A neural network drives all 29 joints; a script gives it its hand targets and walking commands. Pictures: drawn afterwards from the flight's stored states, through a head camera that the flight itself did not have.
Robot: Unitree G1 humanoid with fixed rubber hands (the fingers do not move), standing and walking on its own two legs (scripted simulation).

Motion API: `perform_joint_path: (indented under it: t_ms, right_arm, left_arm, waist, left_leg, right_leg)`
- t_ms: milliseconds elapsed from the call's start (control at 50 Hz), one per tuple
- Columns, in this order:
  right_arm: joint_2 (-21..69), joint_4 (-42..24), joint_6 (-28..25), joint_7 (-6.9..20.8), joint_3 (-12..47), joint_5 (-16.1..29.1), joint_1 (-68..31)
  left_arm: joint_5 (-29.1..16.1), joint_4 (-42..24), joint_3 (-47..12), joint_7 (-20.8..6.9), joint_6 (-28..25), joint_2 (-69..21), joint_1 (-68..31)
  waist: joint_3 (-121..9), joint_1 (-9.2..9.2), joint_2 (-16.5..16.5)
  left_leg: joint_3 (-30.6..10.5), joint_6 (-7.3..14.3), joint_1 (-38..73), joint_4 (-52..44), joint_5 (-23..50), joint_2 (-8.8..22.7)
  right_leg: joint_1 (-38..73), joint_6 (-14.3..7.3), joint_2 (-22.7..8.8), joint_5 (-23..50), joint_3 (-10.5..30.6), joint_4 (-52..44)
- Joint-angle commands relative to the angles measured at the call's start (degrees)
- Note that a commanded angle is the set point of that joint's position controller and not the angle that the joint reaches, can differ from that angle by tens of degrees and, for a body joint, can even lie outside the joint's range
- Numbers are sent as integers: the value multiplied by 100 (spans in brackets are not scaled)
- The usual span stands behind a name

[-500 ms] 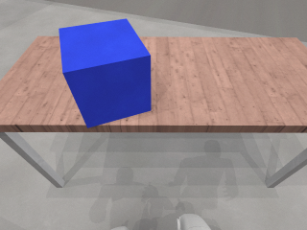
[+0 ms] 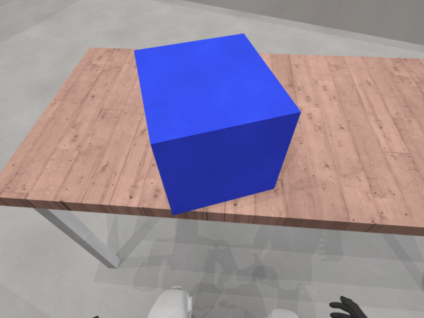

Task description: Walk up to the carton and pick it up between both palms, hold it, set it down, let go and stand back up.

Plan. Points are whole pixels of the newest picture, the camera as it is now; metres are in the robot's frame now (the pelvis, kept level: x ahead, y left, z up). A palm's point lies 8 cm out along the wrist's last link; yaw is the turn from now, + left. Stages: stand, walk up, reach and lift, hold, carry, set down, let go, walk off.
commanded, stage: walk up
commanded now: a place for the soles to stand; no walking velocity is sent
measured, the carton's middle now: (208, 124) +0.46 +0.06 +0.09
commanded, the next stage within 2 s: reach and lift in 1.82 s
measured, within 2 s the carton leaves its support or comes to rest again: neither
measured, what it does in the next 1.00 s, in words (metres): steps on the spot: right foot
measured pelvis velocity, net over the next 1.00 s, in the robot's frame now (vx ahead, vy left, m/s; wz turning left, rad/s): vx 0.02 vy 0.04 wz -0.07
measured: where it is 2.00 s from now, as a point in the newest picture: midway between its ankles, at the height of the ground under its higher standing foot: outside the picture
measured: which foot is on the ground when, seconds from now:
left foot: down 0.00-1.00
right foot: up 0.00-0.18, down 0.20-1.00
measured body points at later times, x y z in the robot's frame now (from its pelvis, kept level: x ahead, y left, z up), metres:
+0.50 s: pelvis +0.02 +0.02 +0.02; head +0.04 +0.01 +0.47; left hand +0.16 +0.27 -0.09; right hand +0.12 -0.25 -0.09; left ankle +0.09 +0.15 -0.70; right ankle +0.01 -0.10 -0.70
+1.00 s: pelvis +0.02 +0.04 +0.03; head +0.05 +0.03 +0.48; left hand +0.15 +0.30 -0.08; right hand +0.09 -0.24 -0.09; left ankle +0.09 +0.15 -0.70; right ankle +0.01 -0.10 -0.70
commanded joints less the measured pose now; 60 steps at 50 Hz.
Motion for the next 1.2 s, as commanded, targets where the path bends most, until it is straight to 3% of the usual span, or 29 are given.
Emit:
perform_joint_path:
  t_ms: [0,60,120,160,180,200,220,240,280,320,360,500,700,720,760,840,900,960,1000,1040,1100,1180]
  right_arm:
    - [-1540,-644,-13,-289,-427,133,174]
    - [-1374,-613,5,-343,-309,-3,-53]
    - [-1223,-602,21,-331,-241,-49,-42]
    - [-1230,-675,21,-319,-184,-8,-299]
    - [-1196,-707,15,-293,-143,26,-320]
    - [-962,-824,-4,-266,-97,88,-116]
    - [-754,-820,22,-261,-59,275,-135]
    - [-736,-697,33,-281,-54,253,-108]
    - [-948,-654,-39,-264,-107,196,-207]
    - [-1134,-601,-101,-249,-163,108,-103]
    - [-1140,-594,-132,-250,-145,95,-92]
    - [-960,-569,-92,-227,-108,115,13]
    - [-1010,-509,-161,-227,-148,77,222]
    - [-1279,-486,-66,-157,-215,32,16]
    - [-1044,-479,-6,-108,-177,-17,187]
    - [-1072,-454,4,-42,-208,4,196]
    - [-1138,-420,3,-26,-230,24,223]
    - [-1273,-393,12,-22,-253,53,198]
    - [-1375,-373,37,-31,-262,95,88]
    - [-1414,-391,83,-36,-232,101,-100]
    - [-1415,-404,153,-25,-202,98,-172]
    - [-1303,-422,179,11,-180,81,-144]
  left_arm:
    - [-88,-730,205,79,162,866,-88]
    - [-47,-447,157,61,80,666,313]
    - [0,-332,198,8,45,739,302]
    - [11,-317,248,-59,-9,782,390]
    - [15,-356,283,-95,-60,923,361]
    - [107,-424,373,-123,-89,1269,218]
    - [-102,-421,436,-146,-52,1549,-375]
    - [-179,-476,361,-175,-40,1403,-824]
    - [-138,-512,206,-233,-54,927,-612]
    - [-91,-473,177,-232,-42,899,-410]
    - [-60,-424,186,-250,-24,889,-372]
    - [-146,-422,195,-299,-47,947,-581]
    - [-125,-326,190,-322,-66,915,-580]
    - [-47,-485,252,-217,-167,1054,-494]
    - [-32,-449,338,-131,-207,1353,-528]
    - [-60,-546,311,-96,-160,1227,-561]
    - [-83,-574,286,-106,-120,1125,-518]
    - [-86,-605,258,-114,-100,975,-430]
    - [-102,-592,221,-108,-95,795,-270]
    - [-108,-566,218,-83,-113,749,-40]
    - [-89,-581,272,-65,-168,907,65]
    - [-50,-638,349,-68,-194,1201,-121]
  waist:
    - [-1006,-549,873]
    - [-953,-326,1459]
    - [-1200,-323,1428]
    - [-1314,-97,1243]
    - [-1395,-5,995]
    - [-1573,-97,176]
    - [-1374,-349,-464]
    - [-1234,-468,-463]
    - [-1288,-278,-83]
    - [-1347,-225,50]
    - [-1388,-172,80]
    - [-1026,-245,-85]
    - [-911,-245,3]
    - [-722,-178,273]
    - [-867,-259,-185]
    - [-985,-281,-399]
    - [-1086,-311,-319]
    - [-1119,-319,24]
    - [-1111,-290,435]
    - [-1046,-195,624]
    - [-960,-197,552]
    - [-883,-339,2]
  left_leg:
    - [-2827,1830,676,-2882,-1120,1867]
    - [-1932,1585,738,-2331,176,1553]
    - [-1692,1514,1041,-1963,1153,1548]
    - [-1219,1206,669,-1537,1552,1370]
    - [-998,977,416,-1256,1524,1264]
    - [-560,645,140,-570,1069,893]
    - [73,408,684,-378,-28,70]
    - [-54,430,1275,-684,-196,58]
    - [-258,498,1325,-1228,466,351]
    - [-650,714,1163,-1573,901,759]
    - [-648,789,876,-1742,887,860]
    - [-159,496,1092,-1732,-39,416]
    - [-181,504,1130,-1958,-134,487]
    - [11,452,1035,-1333,499,236]
    - [-2,387,1135,-1207,589,138]
    - [-91,459,1459,-1314,611,144]
    - [-188,560,1547,-1427,626,250]
    - [-482,751,1366,-1838,305,540]
    - [-723,1025,958,-2323,-86,888]
    - [-700,1156,551,-2500,-463,1035]
    - [-431,951,460,-2397,-975,868]
    - [-279,623,1041,-1828,-849,447]
  right_leg:
    - [-991,-115,526,-799,289,1550]
    - [-782,-102,399,-640,203,869]
    - [-416,-95,548,-235,-92,-121]
    - [406,-268,651,988,-194,-1354]
    - [756,-420,597,1793,79,-1930]
    - [924,-723,81,2174,1104,-2235]
    - [-64,-1154,-262,1668,1511,-2508]
    - [-574,-1176,-213,1364,1212,-2464]
    - [-276,-739,320,1646,462,-2091]
    - [72,-546,498,1924,274,-1707]
    - [477,-531,490,2018,306,-1706]
    - [-37,-683,320,1450,618,-2464]
    - [-55,-640,416,1418,606,-2575]
    - [-95,-668,56,1905,1025,-2772]
    - [-43,-853,-211,2280,1215,-2797]
    - [-287,-814,-38,1910,923,-2749]
    - [-308,-705,130,1657,705,-2580]
    - [-209,-558,416,1369,406,-2148]
    - [101,-424,763,1120,1,-1544]
    - [371,-394,854,928,-126,-1378]
    - [267,-457,732,916,86,-1655]
    - [-488,-577,396,759,802,-2393]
